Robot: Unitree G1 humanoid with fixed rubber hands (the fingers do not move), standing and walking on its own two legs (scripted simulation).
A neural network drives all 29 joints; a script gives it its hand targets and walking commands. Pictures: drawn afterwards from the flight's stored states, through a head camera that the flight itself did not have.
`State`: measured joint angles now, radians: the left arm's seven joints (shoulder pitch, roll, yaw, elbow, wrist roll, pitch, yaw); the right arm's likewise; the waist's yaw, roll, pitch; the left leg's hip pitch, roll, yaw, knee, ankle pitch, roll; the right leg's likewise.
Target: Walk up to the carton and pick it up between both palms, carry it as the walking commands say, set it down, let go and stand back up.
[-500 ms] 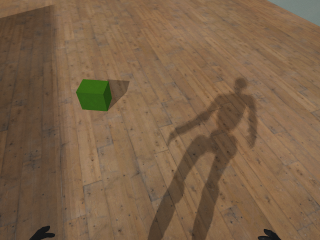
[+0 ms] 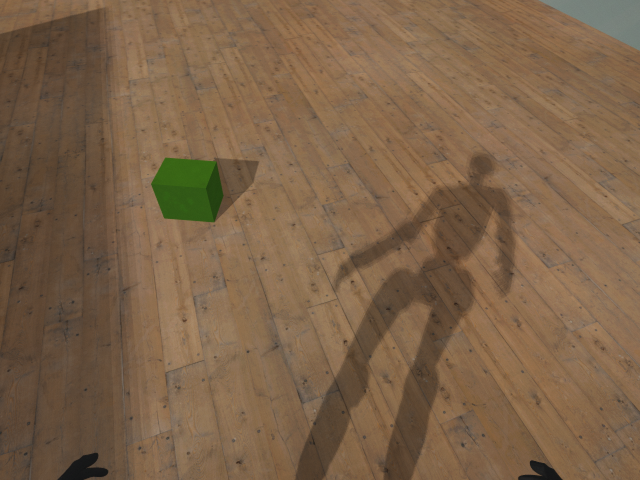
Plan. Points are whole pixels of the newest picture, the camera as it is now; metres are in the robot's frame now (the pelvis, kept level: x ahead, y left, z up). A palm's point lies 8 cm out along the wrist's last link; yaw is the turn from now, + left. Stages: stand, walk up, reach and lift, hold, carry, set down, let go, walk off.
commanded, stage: stand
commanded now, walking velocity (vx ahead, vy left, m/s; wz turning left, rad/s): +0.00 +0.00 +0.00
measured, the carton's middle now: (190, 190) +1.30 +0.54 -0.68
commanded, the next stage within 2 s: walk up in 0.24 s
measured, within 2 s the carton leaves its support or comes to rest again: neither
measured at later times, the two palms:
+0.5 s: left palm out of the picture +0.10 +0.33 -0.09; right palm out of the picture +0.12 -0.32 -0.10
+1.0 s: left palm out of the picture +0.19 +0.43 -0.08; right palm (480, 371) +0.29 -0.24 -0.09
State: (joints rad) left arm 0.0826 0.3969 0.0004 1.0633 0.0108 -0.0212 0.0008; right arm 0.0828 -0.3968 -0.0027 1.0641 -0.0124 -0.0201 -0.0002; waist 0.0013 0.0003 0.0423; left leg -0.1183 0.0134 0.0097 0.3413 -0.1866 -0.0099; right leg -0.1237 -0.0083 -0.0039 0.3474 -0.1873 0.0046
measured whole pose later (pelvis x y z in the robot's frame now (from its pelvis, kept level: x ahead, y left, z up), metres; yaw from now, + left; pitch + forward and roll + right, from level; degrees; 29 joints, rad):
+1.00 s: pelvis +0.16 +0.08 -0.01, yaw +14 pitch -2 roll +1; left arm 0.23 0.46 0.10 0.82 0.02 -0.07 -0.09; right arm 0.36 -0.49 -0.08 0.75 -0.02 -0.07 0.08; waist -0.06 -0.01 0.02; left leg -0.19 0.00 -0.01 0.54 -0.33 0.03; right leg -0.44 -0.07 -0.06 0.68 -0.29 -0.02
